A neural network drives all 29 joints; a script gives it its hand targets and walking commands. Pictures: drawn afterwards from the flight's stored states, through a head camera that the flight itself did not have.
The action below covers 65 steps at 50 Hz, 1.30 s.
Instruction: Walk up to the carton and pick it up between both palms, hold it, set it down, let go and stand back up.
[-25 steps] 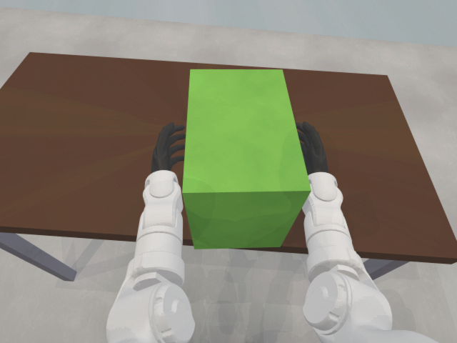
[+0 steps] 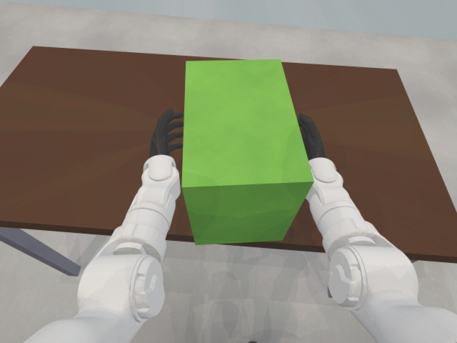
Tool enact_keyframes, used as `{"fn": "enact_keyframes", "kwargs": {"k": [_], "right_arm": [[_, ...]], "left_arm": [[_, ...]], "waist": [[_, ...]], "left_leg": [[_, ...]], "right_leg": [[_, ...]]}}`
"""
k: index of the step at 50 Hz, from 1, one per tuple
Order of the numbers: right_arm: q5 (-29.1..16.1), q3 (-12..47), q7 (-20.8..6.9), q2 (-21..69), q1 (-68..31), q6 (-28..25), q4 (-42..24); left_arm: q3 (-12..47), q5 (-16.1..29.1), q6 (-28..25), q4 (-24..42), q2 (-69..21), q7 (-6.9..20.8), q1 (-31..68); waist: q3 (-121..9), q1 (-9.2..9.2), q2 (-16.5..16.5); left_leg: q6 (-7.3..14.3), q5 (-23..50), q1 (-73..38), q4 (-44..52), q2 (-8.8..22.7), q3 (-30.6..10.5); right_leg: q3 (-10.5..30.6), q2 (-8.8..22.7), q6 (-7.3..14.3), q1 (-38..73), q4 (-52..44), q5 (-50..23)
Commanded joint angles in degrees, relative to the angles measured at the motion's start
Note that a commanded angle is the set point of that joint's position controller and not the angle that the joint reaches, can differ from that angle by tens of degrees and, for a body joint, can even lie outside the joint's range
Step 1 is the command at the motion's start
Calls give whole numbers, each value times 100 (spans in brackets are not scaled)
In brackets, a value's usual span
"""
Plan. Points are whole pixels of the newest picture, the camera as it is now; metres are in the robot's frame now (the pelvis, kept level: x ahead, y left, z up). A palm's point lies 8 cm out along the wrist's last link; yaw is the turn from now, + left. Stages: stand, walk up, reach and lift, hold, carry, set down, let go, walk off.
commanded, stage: set down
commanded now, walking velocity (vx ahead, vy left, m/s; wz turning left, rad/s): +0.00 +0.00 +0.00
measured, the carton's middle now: (236, 155) +0.45 +0.00 +0.03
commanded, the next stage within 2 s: none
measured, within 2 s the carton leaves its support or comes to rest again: neither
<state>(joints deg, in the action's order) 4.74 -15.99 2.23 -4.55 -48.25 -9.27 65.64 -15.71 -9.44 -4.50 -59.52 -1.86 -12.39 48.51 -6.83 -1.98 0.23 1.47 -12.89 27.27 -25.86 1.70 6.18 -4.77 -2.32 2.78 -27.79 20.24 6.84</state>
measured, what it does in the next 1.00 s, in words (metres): stands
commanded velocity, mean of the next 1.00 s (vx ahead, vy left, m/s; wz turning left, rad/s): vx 0.00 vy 0.00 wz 0.00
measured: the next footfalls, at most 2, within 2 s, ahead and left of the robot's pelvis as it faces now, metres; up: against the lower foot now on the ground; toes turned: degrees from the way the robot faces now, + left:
none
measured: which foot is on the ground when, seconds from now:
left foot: down 0.00-1.00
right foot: down 0.00-1.00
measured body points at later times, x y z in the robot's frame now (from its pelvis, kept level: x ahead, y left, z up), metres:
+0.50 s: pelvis -0.02 -0.01 -0.01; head +0.04 -0.01 +0.44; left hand +0.43 +0.18 +0.09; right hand +0.46 -0.19 +0.09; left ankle -0.02 +0.09 -0.74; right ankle +0.02 -0.09 -0.74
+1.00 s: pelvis -0.02 -0.03 +0.00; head +0.01 -0.03 +0.45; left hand +0.43 +0.18 +0.16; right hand +0.46 -0.20 +0.16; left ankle -0.02 +0.09 -0.74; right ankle +0.02 -0.09 -0.74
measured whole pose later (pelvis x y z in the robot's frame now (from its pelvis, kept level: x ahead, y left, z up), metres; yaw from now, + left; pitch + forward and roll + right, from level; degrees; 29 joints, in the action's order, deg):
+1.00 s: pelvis -0.02 -0.03 +0.00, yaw +2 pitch +11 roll +1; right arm -17.4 0.4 2.8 -18.9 -60.2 10.0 61.9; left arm -4.3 8.4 13.7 -56.5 13.8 -8.4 58.7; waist -7.7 -1.1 -0.4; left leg 0.1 -9.0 24.2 -22.5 1.2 4.3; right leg -6.6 -1.9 4.3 -25.9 20.9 6.1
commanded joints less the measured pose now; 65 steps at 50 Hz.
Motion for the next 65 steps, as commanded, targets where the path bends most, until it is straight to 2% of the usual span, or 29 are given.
{"fn": "enact_keyframes", "kwargs": {"k": [1, 3, 5, 6, 9, 10, 13, 15, 16, 18, 19, 21, 23, 25, 27, 28, 30, 32, 33, 34, 36, 38, 41, 44, 50, 57, 59, 61, 65], "right_arm": [[-520, 571, 65, -850, -2851, -320, -547], [-718, 772, 121, -926, -2981, -303, -321], [-851, 738, 137, -1123, -2939, -258, 127], [-892, 784, 140, -1323, -3046, -304, -6], [-1180, 944, 152, -1529, -3045, -277, 216], [-1248, 978, 144, -1474, -3152, -265, 402], [-1487, 1188, 63, -1567, -3204, -259, 310], [-1751, 1333, 53, -1777, -3370, -253, -255], [-1730, 1313, 55, -1747, -3435, -220, -380], [-1899, 1435, -31, -1578, -3538, -138, -361], [-2009, 1503, -74, -1809, -3568, -106, -605], [-2111, 1494, -168, -1988, -3592, 156, -277], [-2062, 1507, -236, -1891, -3612, 383, 10], [-2120, 1501, -252, -1950, -3813, 446, -419], [-2067, 1238, -237, -2321, -3949, 454, -615], [-1996, 1302, -221, -2099, -3964, 533, -237], [-2066, 1340, -203, -2330, -4034, 636, -557], [-1929, 1509, -182, -1955, -3751, 813, -122], [-1987, 1471, -155, -2248, -3939, 805, -480], [-1948, 1369, -146, -2136, -3975, 851, -393], [-2025, 1394, -143, -2369, -3943, 914, -576], [-2048, 1361, -137, -2164, -4154, 1164, -499], [-2085, 1490, -76, -2113, -4076, 1453, -938], [-2157, 1421, 40, -2228, -4007, 1533, -1230], [-2293, 1611, 77, -2345, -3670, 1850, -1285], [-2400, 1552, -3, -2314, -3152, 1878, -1993], [-2468, 1653, 29, -2281, -2781, 1875, -1709], [-2470, 1601, 0, -2304, -2488, 1811, -2083], [-2314, 1395, -7, -2341, -2231, 1670, -2704]], "left_arm": [[438, 455, -377, 421, 391, -45, 2658], [620, 679, -476, 93, 436, -7, 2710], [683, 741, -505, -218, 582, 38, 2861], [591, 775, -524, -130, 791, 27, 2930], [571, 873, -469, -230, 989, 56, 2956], [729, 938, -475, -361, 999, 100, 2941], [744, 1088, -526, -381, 1229, 159, 3012], [792, 1271, -572, 63, 1517, 206, 3210], [817, 1277, -535, 228, 1563, 206, 3261], [871, 1372, -519, 166, 1598, 261, 3327], [1081, 1516, -479, 330, 1729, 239, 3357], [1294, 1714, -298, 182, 1723, 230, 3524], [1469, 1790, -141, -55, 1670, 301, 3616], [1494, 2088, -147, 283, 1955, 312, 3902], [1542, 2107, 68, 633, 2036, 283, 4065], [1586, 2052, 199, 305, 1853, 327, 3999], [1467, 1992, 431, 467, 2011, 362, 4028], [1369, 1889, 509, -225, 1878, 517, 3626], [1309, 1929, 535, 261, 2150, 496, 3888], [1291, 1850, 543, 47, 2037, 482, 3932], [1250, 1747, 708, 369, 2232, 379, 3914], [1386, 1833, 968, 502, 2068, 348, 4091], [1198, 1826, 1187, 639, 2214, 381, 3954], [1018, 1772, 1371, 1023, 2498, 335, 3868], [1005, 1750, 1804, 1483, 2401, 430, 3531], [950, 1721, 2175, 2437, 2271, 574, 2739], [931, 1659, 2236, 2469, 2168, 640, 2397], [809, 1533, 2230, 3058, 2259, 693, 2122], [832, 1543, 2167, 3371, 2286, 680, 1823]], "waist": [[-3802, -51, -5], [-3899, 16, -174], [-3578, 23, 109], [-3896, -67, 36], [-3783, 109, -255], [-3566, 17, -86], [-3810, -18, -350], [-4274, -53, -472], [-4462, -26, -296], [-4235, -202, -295], [-4357, -193, -283], [-3994, -14, -118], [-3462, -18, -176], [-3994, -1, -285], [-4506, 53, -29], [-4142, 179, -118], [-4146, 101, -49], [-3320, 96, -531], [-3882, 59, -306], [-3696, 86, -354], [-3685, -10, 3], [-3283, 51, -125], [-3432, 43, -517], [-3711, 11, -360], [-3060, -1, -270], [-3140, 115, -202], [-2793, 177, -132], [-2927, 77, -38], [-2604, 185, -244]], "left_leg": [[-361, 2464, -906, -275, 174, -375], [-369, 2403, -646, -228, 134, -440], [-411, 2574, -807, -349, 149, -478], [-452, 2737, -993, -391, 130, -429], [-482, 2846, -999, -510, 62, -473], [-467, 2671, -832, -528, 72, -473], [-388, 2398, -481, -412, -11, -512], [-345, 2189, -154, -360, -96, -490], [-348, 2173, -58, -304, -103, -423], [-281, 1985, 93, -326, -161, -480], [-289, 1986, -13, -263, -91, -484], [-294, 1610, -193, -212, -104, -522], [-277, 1194, -168, -153, -31, -543], [-271, 1141, -227, -122, -71, -509], [-387, 1673, -670, -217, -46, -584], [-345, 1575, -416, -252, -82, -638], [-265, 1486, -445, -106, -96, -609], [-126, 967, 127, 14, -80, -588], [-177, 1157, -81, 150, -124, -508], [-183, 986, 145, 167, -111, -556], [-238, 1292, -162, 207, -89, -576], [-128, 840, -84, 254, -80, -573], [-97, 740, 158, 488, -136, -586], [-102, 1143, 82, 466, -168, -537], [-158, 1358, -350, 635, -82, -493], [-230, 1827, -1016, 580, -149, -515], [-188, 1866, -1065, 620, -170, -564], [-191, 1872, -1216, 649, -161, -487], [-111, 1350, -800, 747, -196, -590]], "right_leg": [[409, 149, -153, 2028, 530, -2128], [463, 156, -125, 2168, 586, -2265], [409, 75, -108, 1700, 646, -2001], [369, 80, -177, 1611, 611, -2210], [413, 50, -219, 1671, 719, -2417], [417, 26, -185, 1562, 712, -2315], [454, 91, -250, 1973, 708, -2402], [607, 168, -367, 2527, 973, -3054], [603, 158, -342, 2718, 959, -3053], [630, 198, -344, 2576, 990, -2781], [607, 216, -388, 2604, 958, -2611], [538, 171, -311, 2058, 860, -1984], [505, 197, -222, 1645, 660, -1114], [471, 175, -320, 1753, 687, -1095], [378, 159, -257, 1634, 744, -1616], [357, 179, -290, 1541, 727, -1484], [451, 188, -336, 1889, 683, -1680], [525, 260, -347, 2013, 574, -1258], [559, 243, -408, 2377, 635, -1600], [504, 213, -391, 2266, 635, -1260], [566, 213, -323, 2446, 604, -1520], [603, 242, -319, 2218, 427, -876], [680, 282, -463, 2906, 398, -1158], [814, 304, -507, 3233, 492, -2026], [651, 268, -432, 3310, 241, -1720], [512, 147, -434, 3244, 101, -2216], [535, 139, -382, 3317, 128, -2460], [584, 125, -400, 3437, 122, -2500], [593, 240, -485, 3570, 95, -2112]]}}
